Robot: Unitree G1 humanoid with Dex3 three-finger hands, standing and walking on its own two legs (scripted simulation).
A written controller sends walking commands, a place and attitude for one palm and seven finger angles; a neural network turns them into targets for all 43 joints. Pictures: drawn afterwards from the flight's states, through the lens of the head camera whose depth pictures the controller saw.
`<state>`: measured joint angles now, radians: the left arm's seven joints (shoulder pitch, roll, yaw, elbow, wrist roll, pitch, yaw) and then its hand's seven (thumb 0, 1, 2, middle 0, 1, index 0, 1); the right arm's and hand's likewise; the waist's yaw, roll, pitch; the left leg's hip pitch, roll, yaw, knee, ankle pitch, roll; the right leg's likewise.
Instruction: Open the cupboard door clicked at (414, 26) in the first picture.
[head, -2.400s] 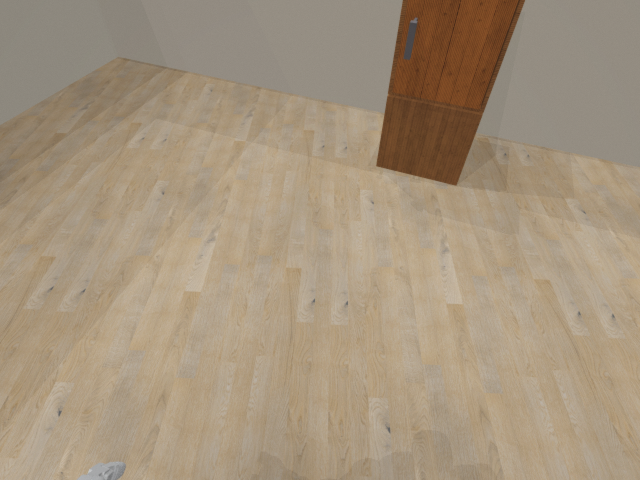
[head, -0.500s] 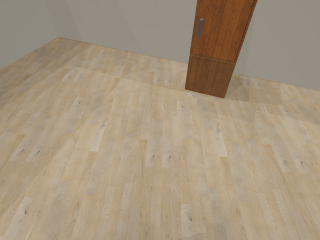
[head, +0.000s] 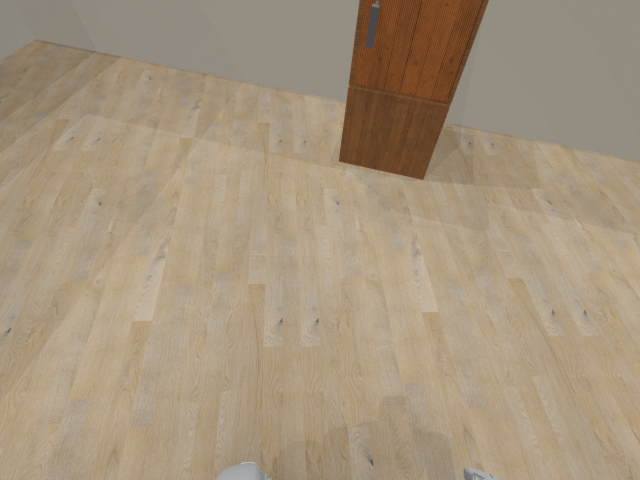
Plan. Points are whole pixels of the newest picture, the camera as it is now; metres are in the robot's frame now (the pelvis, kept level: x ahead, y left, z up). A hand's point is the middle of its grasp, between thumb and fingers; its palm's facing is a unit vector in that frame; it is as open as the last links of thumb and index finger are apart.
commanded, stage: walk to a spot facing it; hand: left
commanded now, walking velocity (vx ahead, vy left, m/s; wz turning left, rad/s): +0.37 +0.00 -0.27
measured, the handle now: (373, 24) +1.49 -0.06 -0.09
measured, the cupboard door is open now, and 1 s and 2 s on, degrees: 0 0 0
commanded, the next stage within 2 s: turn to face it in 1.28 s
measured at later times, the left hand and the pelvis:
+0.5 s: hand (253, 334) +0.35 +0.14 -0.14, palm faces -0.17 -0.96 -0.23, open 7.4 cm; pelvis +0.20 -0.03 +0.01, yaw -9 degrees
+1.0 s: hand (235, 290) +0.44 +0.19 -0.16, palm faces -0.14 -0.98 -0.13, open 7.4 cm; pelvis +0.43 +0.01 +0.02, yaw -13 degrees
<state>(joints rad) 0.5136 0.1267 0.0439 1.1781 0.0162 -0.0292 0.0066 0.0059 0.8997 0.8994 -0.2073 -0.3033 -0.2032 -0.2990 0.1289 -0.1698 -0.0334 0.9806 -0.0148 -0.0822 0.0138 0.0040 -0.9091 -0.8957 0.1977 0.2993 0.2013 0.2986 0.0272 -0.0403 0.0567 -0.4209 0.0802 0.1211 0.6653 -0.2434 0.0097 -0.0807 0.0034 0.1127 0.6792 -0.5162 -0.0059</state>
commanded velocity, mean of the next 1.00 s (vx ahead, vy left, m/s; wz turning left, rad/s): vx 0.37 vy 0.00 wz -0.17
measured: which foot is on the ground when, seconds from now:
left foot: down 0.00-0.42, up 0.44-0.80, down 0.82-1.00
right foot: up 0.00-0.38, down 0.40-0.84, up 0.86-1.00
